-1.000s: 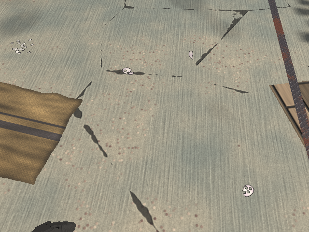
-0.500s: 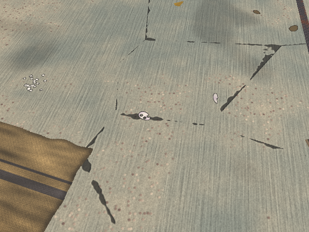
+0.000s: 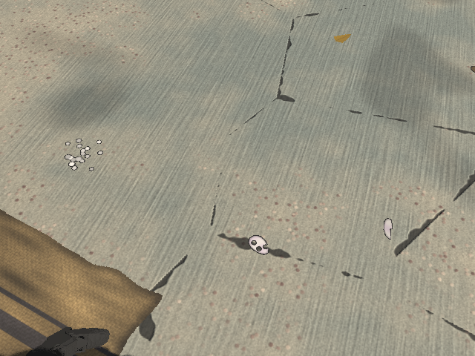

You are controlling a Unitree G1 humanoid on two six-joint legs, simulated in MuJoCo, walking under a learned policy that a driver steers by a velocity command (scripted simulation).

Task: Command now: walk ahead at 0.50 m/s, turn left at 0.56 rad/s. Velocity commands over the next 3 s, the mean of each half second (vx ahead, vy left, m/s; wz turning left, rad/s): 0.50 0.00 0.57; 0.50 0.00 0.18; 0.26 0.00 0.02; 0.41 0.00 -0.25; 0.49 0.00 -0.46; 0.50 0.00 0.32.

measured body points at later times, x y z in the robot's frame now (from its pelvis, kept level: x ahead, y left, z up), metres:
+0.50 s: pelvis +0.27 -0.01 +0.00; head +0.30 +0.00 +0.45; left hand +0.19 +0.28 -0.12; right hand +0.55 -0.17 -0.08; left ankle +0.38 +0.18 -0.70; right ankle +0.19 -0.15 -0.74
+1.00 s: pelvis +0.52 +0.11 +0.00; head +0.55 +0.12 +0.45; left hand +0.62 +0.41 -0.10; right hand +0.67 -0.14 -0.11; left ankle +0.41 +0.17 -0.74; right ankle +0.76 +0.03 -0.70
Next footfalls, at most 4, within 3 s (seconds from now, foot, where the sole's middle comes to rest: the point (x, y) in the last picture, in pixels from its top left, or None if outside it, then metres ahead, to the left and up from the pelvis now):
0.08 right None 0.23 -0.14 -0.78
0.60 left None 0.45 0.19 -0.78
1.10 right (201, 243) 0.81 0.07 -0.78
1.58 left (130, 273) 0.72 0.28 -0.78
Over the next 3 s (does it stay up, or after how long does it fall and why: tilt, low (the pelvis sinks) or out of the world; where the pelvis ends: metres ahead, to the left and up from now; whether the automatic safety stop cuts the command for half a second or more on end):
stays up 1.46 0.23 0.00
